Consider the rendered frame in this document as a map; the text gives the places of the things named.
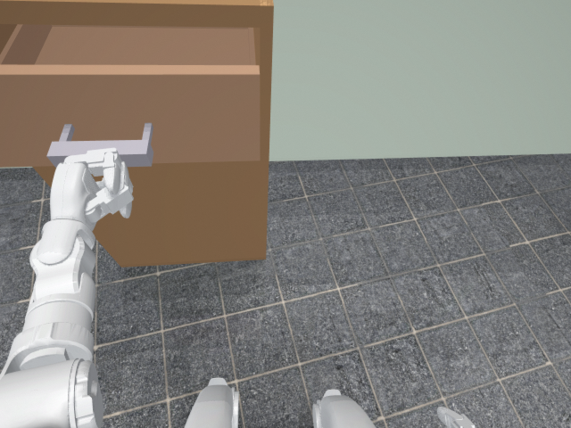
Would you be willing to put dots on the cabinet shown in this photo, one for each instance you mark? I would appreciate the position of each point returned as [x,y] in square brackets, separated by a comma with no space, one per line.
[182,213]

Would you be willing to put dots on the robot right hand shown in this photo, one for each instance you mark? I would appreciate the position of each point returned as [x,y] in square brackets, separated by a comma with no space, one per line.
[452,419]

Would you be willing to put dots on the left robot shin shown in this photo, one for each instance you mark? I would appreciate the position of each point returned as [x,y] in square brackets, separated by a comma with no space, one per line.
[217,381]

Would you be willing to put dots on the drawer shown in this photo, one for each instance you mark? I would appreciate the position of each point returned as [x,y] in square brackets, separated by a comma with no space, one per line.
[198,86]

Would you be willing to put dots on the right robot shin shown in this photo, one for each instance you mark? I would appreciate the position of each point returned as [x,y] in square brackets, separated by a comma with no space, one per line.
[331,392]

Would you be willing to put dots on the robot left forearm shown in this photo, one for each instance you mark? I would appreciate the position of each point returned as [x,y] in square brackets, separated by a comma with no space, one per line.
[61,309]

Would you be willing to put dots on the robot left hand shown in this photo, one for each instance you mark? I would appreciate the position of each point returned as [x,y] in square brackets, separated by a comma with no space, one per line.
[73,187]

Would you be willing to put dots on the handle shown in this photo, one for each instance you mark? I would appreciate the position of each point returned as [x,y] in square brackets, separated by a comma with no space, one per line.
[135,153]

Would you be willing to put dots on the robot shin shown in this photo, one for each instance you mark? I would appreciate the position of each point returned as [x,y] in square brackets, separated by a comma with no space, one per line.
[331,392]
[217,381]

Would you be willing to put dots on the robot left upper arm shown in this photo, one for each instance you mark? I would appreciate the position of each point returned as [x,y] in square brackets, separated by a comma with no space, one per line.
[60,395]

